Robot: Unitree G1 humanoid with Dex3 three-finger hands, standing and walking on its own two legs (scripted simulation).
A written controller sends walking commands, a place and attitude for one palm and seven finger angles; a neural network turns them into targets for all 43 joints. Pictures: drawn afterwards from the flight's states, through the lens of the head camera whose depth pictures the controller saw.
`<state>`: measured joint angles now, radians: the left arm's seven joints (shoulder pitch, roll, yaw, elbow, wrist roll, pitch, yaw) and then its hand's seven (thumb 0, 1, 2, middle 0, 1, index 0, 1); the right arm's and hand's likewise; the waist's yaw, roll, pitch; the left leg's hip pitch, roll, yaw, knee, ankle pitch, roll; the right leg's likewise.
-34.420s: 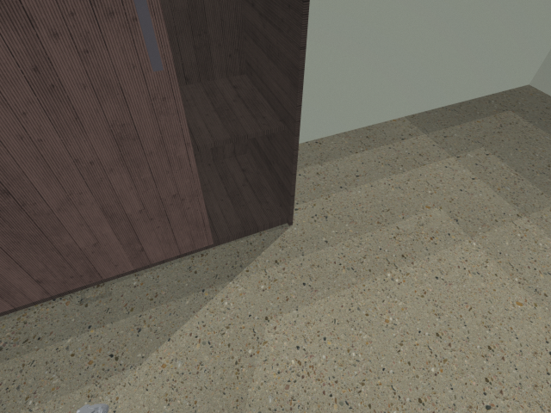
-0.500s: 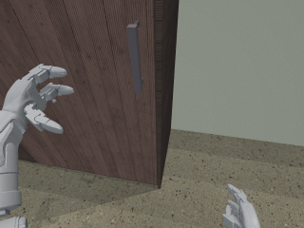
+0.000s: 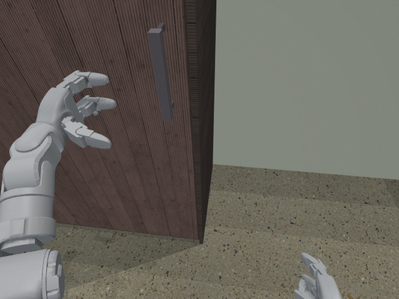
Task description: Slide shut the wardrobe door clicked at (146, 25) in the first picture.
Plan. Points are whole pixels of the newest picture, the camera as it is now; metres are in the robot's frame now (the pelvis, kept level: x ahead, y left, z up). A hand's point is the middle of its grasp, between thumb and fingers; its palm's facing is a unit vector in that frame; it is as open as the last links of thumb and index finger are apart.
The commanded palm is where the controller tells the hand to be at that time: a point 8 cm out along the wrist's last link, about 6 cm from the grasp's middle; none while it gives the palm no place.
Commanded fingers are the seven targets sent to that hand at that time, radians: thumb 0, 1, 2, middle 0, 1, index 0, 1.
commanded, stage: move the hooked fingers beside the handle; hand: left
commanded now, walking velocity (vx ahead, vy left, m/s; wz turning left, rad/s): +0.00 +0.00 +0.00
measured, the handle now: (164, 75) +0.54 +0.12 +0.21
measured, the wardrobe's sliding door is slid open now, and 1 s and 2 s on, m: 0.00 0.00 0.00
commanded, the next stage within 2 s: feel for the door with the fingertips in 1.64 s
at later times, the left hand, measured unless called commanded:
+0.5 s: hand (117, 96) +0.44 +0.19 +0.21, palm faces -0.05 -1.00 -0.02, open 14.0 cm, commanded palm +0.42 +0.25 +0.22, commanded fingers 0.00 -0.50 0.30 -0.30 -1.20 -0.30 -1.20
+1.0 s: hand (139, 83) +0.49 +0.16 +0.21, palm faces -0.05 -1.00 +0.00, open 14.0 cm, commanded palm +0.47 +0.23 +0.21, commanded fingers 0.00 -0.50 0.30 -0.30 -1.20 -0.30 -1.20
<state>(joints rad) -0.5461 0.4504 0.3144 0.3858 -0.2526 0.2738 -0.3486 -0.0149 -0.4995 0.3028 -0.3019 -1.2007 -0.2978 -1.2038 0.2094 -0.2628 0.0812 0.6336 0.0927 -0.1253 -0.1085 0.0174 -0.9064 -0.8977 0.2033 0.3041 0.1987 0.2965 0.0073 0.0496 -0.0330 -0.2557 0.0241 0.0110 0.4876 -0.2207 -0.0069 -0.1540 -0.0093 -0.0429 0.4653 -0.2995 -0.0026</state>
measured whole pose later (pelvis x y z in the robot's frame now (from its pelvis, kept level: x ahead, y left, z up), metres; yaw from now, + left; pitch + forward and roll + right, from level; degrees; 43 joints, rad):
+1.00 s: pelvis +0.01 +0.00 +0.00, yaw -2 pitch +5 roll -1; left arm -0.96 0.46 0.32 0.98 -0.14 0.04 -0.24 -0.01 -0.50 0.30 -0.30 -1.20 -0.30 -1.20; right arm 0.36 -0.28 0.03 0.70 0.06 -0.07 -0.08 0.01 -0.91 -0.90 0.20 0.30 0.20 0.30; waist -0.09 0.04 -0.05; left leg -0.37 0.04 0.04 0.52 -0.25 0.00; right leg -0.27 0.00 -0.01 0.49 -0.31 0.00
